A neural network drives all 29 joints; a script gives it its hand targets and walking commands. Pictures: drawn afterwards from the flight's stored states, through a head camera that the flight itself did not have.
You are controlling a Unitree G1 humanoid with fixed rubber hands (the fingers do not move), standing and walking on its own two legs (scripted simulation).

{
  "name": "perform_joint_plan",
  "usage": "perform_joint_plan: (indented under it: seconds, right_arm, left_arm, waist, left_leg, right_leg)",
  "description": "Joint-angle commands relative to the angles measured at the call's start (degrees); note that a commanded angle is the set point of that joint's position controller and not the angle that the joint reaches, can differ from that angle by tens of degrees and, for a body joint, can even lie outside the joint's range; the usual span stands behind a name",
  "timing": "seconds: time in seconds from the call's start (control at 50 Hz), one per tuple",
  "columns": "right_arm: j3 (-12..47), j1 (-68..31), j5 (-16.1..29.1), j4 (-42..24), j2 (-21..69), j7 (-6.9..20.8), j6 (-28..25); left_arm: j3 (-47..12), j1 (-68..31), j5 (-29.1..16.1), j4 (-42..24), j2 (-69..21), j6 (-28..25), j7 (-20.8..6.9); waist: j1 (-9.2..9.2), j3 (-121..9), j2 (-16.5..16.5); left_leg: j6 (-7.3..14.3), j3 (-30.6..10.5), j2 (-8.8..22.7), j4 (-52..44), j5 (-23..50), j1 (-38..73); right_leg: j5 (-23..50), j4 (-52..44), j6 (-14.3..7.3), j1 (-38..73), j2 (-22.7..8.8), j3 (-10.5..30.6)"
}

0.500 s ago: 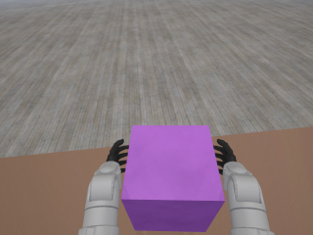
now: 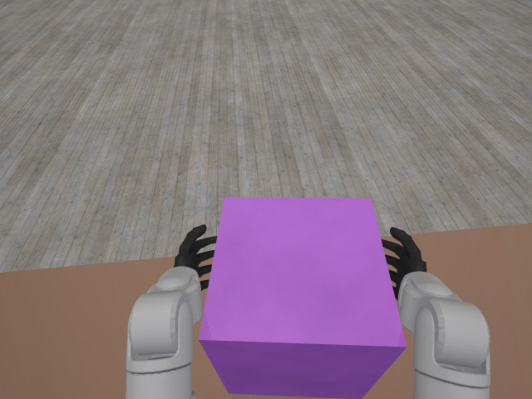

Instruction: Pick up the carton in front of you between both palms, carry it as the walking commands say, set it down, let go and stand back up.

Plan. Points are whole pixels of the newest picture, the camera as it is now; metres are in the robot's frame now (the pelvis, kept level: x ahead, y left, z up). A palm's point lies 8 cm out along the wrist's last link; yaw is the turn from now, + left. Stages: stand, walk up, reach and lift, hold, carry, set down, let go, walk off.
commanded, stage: carry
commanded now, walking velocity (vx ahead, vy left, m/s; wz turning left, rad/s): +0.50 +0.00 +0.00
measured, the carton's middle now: (295, 302) +0.26 -0.01 +0.02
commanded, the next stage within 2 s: none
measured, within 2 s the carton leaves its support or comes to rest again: neither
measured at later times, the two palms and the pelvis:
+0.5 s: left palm (199, 147) +0.59 +0.18 +0.07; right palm (343, 154) +0.55 -0.12 +0.07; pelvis +0.31 +0.06 +0.01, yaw -4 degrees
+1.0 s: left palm (228, 50) +1.00 +0.15 +0.10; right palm (330, 46) +1.01 -0.15 +0.10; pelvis +0.62 -0.01 -0.01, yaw -1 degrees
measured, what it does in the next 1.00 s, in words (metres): walks ahead: left foot, then right foot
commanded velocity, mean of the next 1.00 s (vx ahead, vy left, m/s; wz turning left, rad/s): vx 0.50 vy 0.00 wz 0.00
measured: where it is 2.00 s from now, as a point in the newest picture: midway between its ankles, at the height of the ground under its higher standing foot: (270, 197)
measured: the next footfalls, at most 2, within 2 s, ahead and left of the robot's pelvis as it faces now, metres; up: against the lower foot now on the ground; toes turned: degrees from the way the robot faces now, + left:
left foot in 0.28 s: +0.36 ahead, +0.12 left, +0.00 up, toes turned +11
right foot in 0.80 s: +0.70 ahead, -0.06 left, +0.00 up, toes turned -11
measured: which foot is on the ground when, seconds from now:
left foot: up 0.00-0.26, down 0.28-0.80, up 0.82-1.00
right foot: down 0.00-0.28, up 0.30-0.78, down 0.80-1.00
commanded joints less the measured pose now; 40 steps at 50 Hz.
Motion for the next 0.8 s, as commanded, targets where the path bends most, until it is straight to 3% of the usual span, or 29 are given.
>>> perform_joint_plan:
  seconds: [0.0, 0.04, 0.1, 0.18, 0.22, 0.24, 0.26, 0.28, 0.3, 0.32, 0.34, 0.36, 0.38, 0.4, 0.44, 0.54, 0.58, 0.64, 0.68, 0.7, 0.74, 0.76, 0.78]
  right_arm:
    - [42.07, -29.02, 24.18, -2.54, 47.95, 15.44, 0.94]
    - [41.27, -26.84, 22.54, -0.40, 49.18, 14.89, 0.87]
    - [40.54, -24.16, 19.55, 1.35, 50.37, 13.89, 0.33]
    - [40.86, -23.42, 18.15, 0.75, 51.11, 13.47, -0.38]
    - [41.34, -24.44, 18.63, 0.27, 51.20, 13.74, -0.77]
    - [41.33, -24.28, 18.88, 0.49, 51.12, 13.90, -0.94]
    - [41.28, -24.05, 19.06, 0.54, 50.86, 14.17, -1.08]
    - [41.27, -23.26, 18.91, 0.71, 50.76, 14.44, -1.11]
    - [41.43, -23.20, 18.71, 1.97, 50.86, 14.83, -1.59]
    - [41.91, -23.01, 19.98, 1.70, 52.52, 15.06, -1.95]
    - [42.45, -24.20, 20.78, 0.90, 54.44, 15.24, -2.52]
    - [43.15, -25.47, 21.36, 0.01, 56.04, 15.37, -3.12]
    - [43.86, -26.59, 22.00, -0.62, 57.24, 15.48, -3.70]
    - [44.52, -26.96, 22.52, -0.95, 57.68, 15.58, -4.19]
    - [45.42, -26.18, 23.18, -1.18, 57.22, 16.02, -4.95]
    - [46.09, -26.46, 23.49, 0.04, 52.02, 16.91, -6.08]
    - [45.59, -28.61, 23.26, 0.45, 49.07, 16.56, -6.17]
    - [44.01, -35.27, 23.14, 1.42, 43.69, 15.22, -5.83]
    - [42.35, -41.31, 23.18, 4.03, 40.48, 13.82, -5.14]
    - [41.32, -44.24, 23.19, 5.89, 39.15, 13.10, -4.70]
    - [38.75, -50.41, 23.14, 10.44, 37.50, 11.92, -3.80]
    - [37.47, -53.72, 23.35, 12.86, 37.34, 11.49, -3.35]
    - [36.24, -56.50, 23.50, 15.14, 37.18, 11.09, -2.89]
  left_arm:
    - [-37.88, -26.99, -21.73, -6.28, -48.90, 1.18, -12.17]
    - [-38.64, -27.12, -22.86, -5.78, -49.37, 1.65, -12.88]
    - [-39.21, -26.41, -24.18, -4.43, -49.57, 1.79, -14.36]
    - [-39.15, -24.39, -23.71, -2.97, -49.87, 1.11, -15.53]
    - [-39.34, -24.88, -23.50, -3.53, -49.75, 0.71, -15.69]
    - [-39.47, -25.14, -23.39, -3.98, -49.49, 0.61, -15.70]
    - [-39.51, -25.16, -23.00, -4.17, -49.05, 0.48, -15.68]
    - [-39.24, -25.54, -22.72, -4.21, -48.40, 0.49, -15.68]
    - [-39.89, -25.73, -22.71, -4.98, -49.37, 0.64, -15.63]
    - [-40.14, -25.91, -22.42, -4.40, -49.48, 0.28, -15.67]
    - [-40.33, -26.36, -22.79, -4.32, -51.30, -0.31, -15.77]
    - [-40.71, -26.47, -22.93, -4.21, -53.11, -1.08, -15.79]
    - [-40.94, -26.06, -22.94, -3.87, -54.44, -1.83, -15.71]
    - [-41.02, -25.31, -22.56, -3.61, -55.17, -2.54, -15.50]
    - [-41.22, -22.77, -21.34, -2.47, -55.79, -3.90, -14.88]
    - [-41.72, -22.98, -19.45, -1.41, -52.81, -5.67, -13.15]
    - [-42.05, -26.63, -20.09, -1.81, -50.35, -5.57, -12.68]
    - [-41.62, -34.73, -21.30, -1.79, -45.03, -4.87, -11.85]
    - [-39.71, -40.66, -21.82, 0.11, -41.24, -3.90, -11.11]
    - [-38.24, -43.33, -22.03, 1.82, -39.60, -3.34, -10.69]
    - [-34.80, -48.32, -22.37, 6.46, -37.31, -2.30, -9.96]
    - [-33.00, -50.66, -22.63, 9.47, -36.92, -1.90, -9.80]
    - [-31.28, -52.72, -22.89, 12.52, -36.79, -1.58, -9.74]
  waist:
    - [1.95, -12.16, -1.23]
    - [1.99, -10.88, -4.12]
    - [1.73, -8.09, -6.74]
    - [1.79, -4.07, -10.96]
    - [1.22, -5.98, -11.05]
    - [0.36, -8.66, -10.02]
    - [-0.55, -11.82, -7.38]
    - [-1.78, -14.92, -0.11]
    - [-0.92, -17.28, 14.33]
    - [-0.81, -16.56, 11.58]
    - [-0.83, -16.00, 8.98]
    - [-0.69, -15.61, 3.15]
    - [-0.46, -14.90, 0.89]
    - [-0.28, -15.13, 1.64]
    - [-0.33, -14.92, 3.68]
    - [-0.38, -10.32, 5.84]
    - [-1.25, -7.55, 6.22]
    - [-2.59, -4.37, 6.63]
    - [-2.55, -2.99, 7.28]
    - [-2.23, -2.82, 7.55]
    - [0.24, -5.77, 8.39]
    - [2.87, -9.46, 7.14]
    - [4.83, -14.46, 2.20]
  left_leg:
    - [1.00, -2.27, 3.88, 5.00, 4.58, -26.10]
    - [-0.12, 0.33, 2.45, -3.27, 8.10, -22.96]
    - [-0.66, 4.07, 0.56, -14.17, 13.55, -19.57]
    - [0.73, 10.22, -2.28, -26.61, 21.71, -8.38]
    - [1.85, 12.35, -3.71, -28.40, 24.84, 1.91]
    - [2.00, 14.35, -5.62, -29.95, 23.04, 10.12]
    - [1.89, 13.03, -4.48, -30.54, 19.02, 20.70]
    - [3.74, -3.29, 6.97, -35.26, 5.56, 29.22]
    - [11.84, -31.96, 22.72, -44.97, -1.42, 37.35]
    - [13.45, -34.28, 23.20, -47.15, 5.29, 34.69]
    - [12.46, -27.99, 21.06, -45.99, 13.42, 31.36]
    - [10.84, -22.14, 19.48, -44.87, 17.90, 28.65]
    - [9.30, -16.96, 18.05, -44.95, 20.96, 25.81]
    - [8.01, -13.23, 16.73, -45.58, 21.31, 24.06]
    - [7.60, -8.34, 14.58, -45.28, 23.02, 23.65]
    - [8.73, -2.03, 12.37, -45.46, 27.84, 25.73]
    - [8.55, 0.33, 11.15, -45.18, 30.13, 24.66]
    - [8.53, 2.69, 9.81, -43.74, 33.23, 23.26]
    - [8.31, 2.96, 9.90, -42.46, 34.79, 22.59]
    - [8.06, 3.02, 10.25, -41.37, 36.23, 22.74]
    - [6.76, 5.21, 10.07, -33.70, 48.05, 22.68]
    - [5.14, 8.11, 8.26, -24.34, 52.55, 20.90]
    - [3.60, 9.05, 5.56, -11.34, 47.07, 16.13]
  right_leg:
    - [20.39, -14.13, -6.82, 31.23, -20.98, 27.55]
    - [23.35, -15.79, -4.04, 29.35, -17.74, 20.13]
    - [27.00, -16.49, -3.12, 26.12, -14.90, 12.51]
    - [32.65, -15.99, -1.15, 18.97, -12.66, 5.83]
    - [41.58, -9.24, 0.21, 16.60, -12.52, 2.27]
    - [43.30, -1.72, 1.56, 14.64, -10.97, -0.67]
    - [36.71, 8.32, 2.79, 8.98, -9.07, -1.28]
    - [20.95, 21.69, 4.29, -0.22, -6.63, -0.20]
    - [-6.31, 38.16, 6.13, -15.96, 0.90, 2.88]
    - [-8.27, 45.48, 4.33, -19.72, -1.86, 10.44]
    - [-6.54, 47.46, 2.96, -20.13, -4.33, 11.63]
    - [-3.37, 46.18, 2.32, -20.25, -6.32, 12.05]
    - [-0.49, 42.82, 2.06, -19.56, -7.73, 12.22]
    - [1.29, 39.41, 2.08, -17.94, -8.06, 11.87]
    - [1.64, 34.58, 2.17, -17.82, -6.64, 9.43]
    - [7.45, 22.36, 3.28, -24.49, -5.70, 5.41]
    - [10.45, 16.73, 3.27, -24.07, -5.22, 3.90]
    - [13.91, 10.99, 2.10, -21.74, -3.29, 1.57]
    - [15.11, 8.52, 0.66, -19.37, -2.31, 1.06]
    - [15.01, 7.60, -0.17, -17.90, -2.00, 1.17]
    - [11.72, 6.55, -1.64, -9.43, 0.22, -0.03]
    - [10.12, 4.13, -1.69, 0.31, 3.00, -2.51]
    - [6.99, 2.37, -1.22, 11.69, 3.04, -1.67]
